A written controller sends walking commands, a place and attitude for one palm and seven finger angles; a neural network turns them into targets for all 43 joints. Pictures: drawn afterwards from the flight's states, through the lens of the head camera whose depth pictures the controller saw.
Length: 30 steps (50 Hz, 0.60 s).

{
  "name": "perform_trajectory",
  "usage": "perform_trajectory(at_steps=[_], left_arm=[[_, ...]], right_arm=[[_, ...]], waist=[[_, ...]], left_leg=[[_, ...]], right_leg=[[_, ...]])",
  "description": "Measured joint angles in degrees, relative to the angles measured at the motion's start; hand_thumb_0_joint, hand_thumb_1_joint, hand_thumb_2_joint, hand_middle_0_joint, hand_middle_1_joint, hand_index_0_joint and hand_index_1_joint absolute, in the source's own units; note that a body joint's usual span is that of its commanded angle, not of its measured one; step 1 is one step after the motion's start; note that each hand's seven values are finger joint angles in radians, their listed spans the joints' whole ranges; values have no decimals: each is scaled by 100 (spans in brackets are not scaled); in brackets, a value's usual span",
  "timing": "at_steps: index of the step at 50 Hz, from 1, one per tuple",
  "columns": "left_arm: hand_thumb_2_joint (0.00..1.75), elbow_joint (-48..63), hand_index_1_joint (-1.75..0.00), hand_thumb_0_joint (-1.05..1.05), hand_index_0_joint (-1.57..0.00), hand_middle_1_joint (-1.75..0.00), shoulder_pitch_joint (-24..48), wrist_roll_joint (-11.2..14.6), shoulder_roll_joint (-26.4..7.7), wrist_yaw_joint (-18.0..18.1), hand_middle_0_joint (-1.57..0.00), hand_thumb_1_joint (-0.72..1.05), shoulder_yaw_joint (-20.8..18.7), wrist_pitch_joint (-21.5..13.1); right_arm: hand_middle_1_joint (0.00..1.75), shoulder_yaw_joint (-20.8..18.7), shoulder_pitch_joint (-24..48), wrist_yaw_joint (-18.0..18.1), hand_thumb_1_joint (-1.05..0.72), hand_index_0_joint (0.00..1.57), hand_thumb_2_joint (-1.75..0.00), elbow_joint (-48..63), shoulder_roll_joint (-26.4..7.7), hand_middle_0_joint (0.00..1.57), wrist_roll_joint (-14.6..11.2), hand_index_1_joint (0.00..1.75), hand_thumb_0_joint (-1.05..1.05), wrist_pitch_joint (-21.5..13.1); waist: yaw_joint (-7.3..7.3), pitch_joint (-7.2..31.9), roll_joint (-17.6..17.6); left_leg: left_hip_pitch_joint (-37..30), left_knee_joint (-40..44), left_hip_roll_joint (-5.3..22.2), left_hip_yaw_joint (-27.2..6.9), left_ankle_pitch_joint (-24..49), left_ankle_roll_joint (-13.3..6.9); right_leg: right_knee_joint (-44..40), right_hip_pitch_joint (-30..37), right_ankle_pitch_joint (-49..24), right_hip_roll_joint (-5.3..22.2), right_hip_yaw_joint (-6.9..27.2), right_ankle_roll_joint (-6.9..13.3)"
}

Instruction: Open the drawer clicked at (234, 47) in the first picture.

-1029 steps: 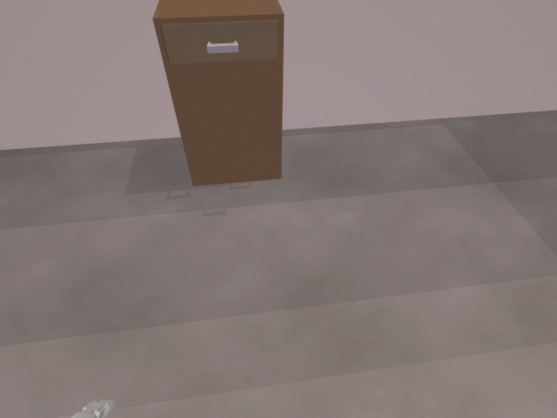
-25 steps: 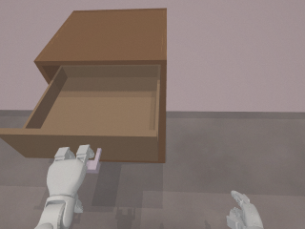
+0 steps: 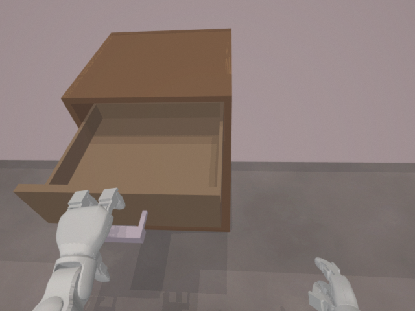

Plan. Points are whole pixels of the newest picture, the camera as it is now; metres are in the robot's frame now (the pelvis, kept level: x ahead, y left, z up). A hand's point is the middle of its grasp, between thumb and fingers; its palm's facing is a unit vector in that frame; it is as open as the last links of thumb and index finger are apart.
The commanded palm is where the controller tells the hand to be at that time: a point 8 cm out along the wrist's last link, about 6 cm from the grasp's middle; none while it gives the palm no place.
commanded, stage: lift the hand off the handle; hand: left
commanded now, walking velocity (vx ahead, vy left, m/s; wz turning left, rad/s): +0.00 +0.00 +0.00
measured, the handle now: (119, 224) +0.28 +0.23 -0.01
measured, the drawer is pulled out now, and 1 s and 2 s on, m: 0.30 0.30 0.30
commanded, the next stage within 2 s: draw the hand back to the body in 0.86 s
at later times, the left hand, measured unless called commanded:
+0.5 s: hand (94, 209) +0.26 +0.23 +0.10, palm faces +0.09 -0.10 -0.99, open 13.8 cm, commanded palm +0.22 +0.23 +0.15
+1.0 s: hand (86, 201) +0.26 +0.23 +0.13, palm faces +0.04 -0.10 -0.99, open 13.9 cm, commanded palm +0.22 +0.23 +0.19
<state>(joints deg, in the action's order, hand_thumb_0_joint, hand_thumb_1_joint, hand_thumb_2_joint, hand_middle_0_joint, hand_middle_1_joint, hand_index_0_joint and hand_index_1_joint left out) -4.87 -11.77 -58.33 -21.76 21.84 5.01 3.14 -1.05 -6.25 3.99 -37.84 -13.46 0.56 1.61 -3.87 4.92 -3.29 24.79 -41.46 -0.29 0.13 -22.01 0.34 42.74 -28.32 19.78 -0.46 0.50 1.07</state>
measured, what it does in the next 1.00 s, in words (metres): stands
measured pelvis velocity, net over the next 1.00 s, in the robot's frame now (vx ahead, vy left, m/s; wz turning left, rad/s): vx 0.01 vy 0.00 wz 0.01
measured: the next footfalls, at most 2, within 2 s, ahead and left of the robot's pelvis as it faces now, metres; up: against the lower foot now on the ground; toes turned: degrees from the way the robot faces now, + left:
none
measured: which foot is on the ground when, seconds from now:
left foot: down 0.00-1.00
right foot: down 0.00-1.00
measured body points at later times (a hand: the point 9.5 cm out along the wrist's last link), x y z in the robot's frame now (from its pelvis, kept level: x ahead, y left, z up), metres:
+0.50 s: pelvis +0.02 +0.00 +0.02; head +0.02 -0.04 +0.47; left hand +0.25 +0.23 +0.15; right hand +0.24 -0.19 -0.08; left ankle -0.01 +0.13 -0.71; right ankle +0.02 -0.11 -0.71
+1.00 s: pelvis +0.01 +0.00 +0.03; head +0.01 -0.04 +0.47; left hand +0.25 +0.24 +0.18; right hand +0.25 -0.20 -0.07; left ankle -0.01 +0.13 -0.71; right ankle +0.02 -0.11 -0.71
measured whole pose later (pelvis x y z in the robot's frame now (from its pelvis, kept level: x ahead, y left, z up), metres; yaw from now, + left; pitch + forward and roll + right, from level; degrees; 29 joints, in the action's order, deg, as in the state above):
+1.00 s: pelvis +0.01 +0.00 +0.03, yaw +1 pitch -1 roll +0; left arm 13.8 -9.4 -50.9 -27.7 0.1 3.2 6.2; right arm 2.0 -3.2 1.5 -36.2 -14.4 -0.4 5.4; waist -6.0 0.1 -5.7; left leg 8.6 -25.2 -0.1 -0.9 -15.4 0.4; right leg 26.9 -11.9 13.9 -0.5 -0.5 1.1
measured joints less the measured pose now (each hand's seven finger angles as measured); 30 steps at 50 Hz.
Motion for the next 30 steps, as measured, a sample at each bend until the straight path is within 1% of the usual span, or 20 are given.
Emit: perform_trajectory(at_steps=[4, 8, 13, 18, 23, 26, 30], left_arm=[[30, 203, -124, -1, -40, -120, 15, 61, 0, -277, -33, -49, 99, 112], [30, 467, -124, -1, -39, -120, -19, 64, -14, -515, -33, -49, 158, 101], [30, 983, -123, -1, -37, -120, -140, 76, -41, -672, -33, -49, 168, 53], [30, 1157, -121, -1, -34, -120, 18, 75, -109, -863, -32, -49, 192, 230], [30, 1366, -120, -1, -32, -120, 86, 228, -175, -1239, -32, -49, 162, 473], [30, 1651, -120, -1, -32, -120, -39, 331, -225, -1426, -32, -49, 132, 457], [30, 1951, -120, -1, -32, -120, -175, 390, -337, -1551, -32, -49, 60, 370]], right_arm=[[30, 16, 70, -20, -91, 20, -90, 64, -23, 20, -5, 29, 1, 24], [30, 46, 126, -57, -91, 20, -90, 114, -4, 20, 30, 29, 1, 46], [30, 94, 164, -140, -91, 20, -90, 148, 51, 20, 52, 29, 1, 95], [30, 186, 216, -195, -91, 20, -90, 113, 91, 20, 18, 29, 1, 219], [30, 250, 210, -242, -91, 21, -90, 122, 108, 20, -15, 29, 1, 308], [30, 269, 178, -262, -91, 21, -90, 133, 84, 20, -14, 29, 1, 333], [30, 281, 173, -285, -91, 21, -90, 128, 18, 20, -22, 29, 1, 367]], waist=[[-62, -59, -34], [-133, -101, -52], [-208, -139, -83], [-268, -203, -112], [-260, -265, -153], [-242, -279, -187], [-242, -320, -220]], left_leg=[[-240, 198, -26, -22, 70, -17], [-452, 382, -42, -29, 129, -29], [-708, 593, -45, -31, 183, -33], [-937, 817, -43, -40, 261, -29], [-1167, 1071, -26, -45, 356, -23], [-1312, 1205, -16, -44, 393, -22], [-1454, 1327, -1, -43, 429, -15]], right_leg=[[-194, 252, -53, 28, -19, -18], [-364, 463, -97, 44, -22, -29], [-563, 716, -143, 49, -22, -35], [-765, 939, -205, 47, -30, -33], [-1005, 1163, -292, 32, -34, -25], [-1137, 1305, -330, 22, -33, -25], [-1260, 1446, -368, 8, -31, -19]])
